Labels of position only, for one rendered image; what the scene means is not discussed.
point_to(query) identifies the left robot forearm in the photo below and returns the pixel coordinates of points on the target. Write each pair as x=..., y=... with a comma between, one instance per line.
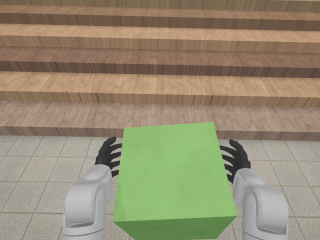
x=84, y=210

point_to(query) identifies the right robot forearm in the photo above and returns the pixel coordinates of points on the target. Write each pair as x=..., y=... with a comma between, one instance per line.
x=265, y=210

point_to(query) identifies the left robot hand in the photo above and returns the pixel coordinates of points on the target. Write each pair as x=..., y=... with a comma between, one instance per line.
x=105, y=157

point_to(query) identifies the carton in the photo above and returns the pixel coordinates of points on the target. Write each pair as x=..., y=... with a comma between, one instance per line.
x=172, y=183

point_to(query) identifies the right robot hand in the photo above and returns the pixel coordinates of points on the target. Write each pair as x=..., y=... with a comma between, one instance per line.
x=239, y=161

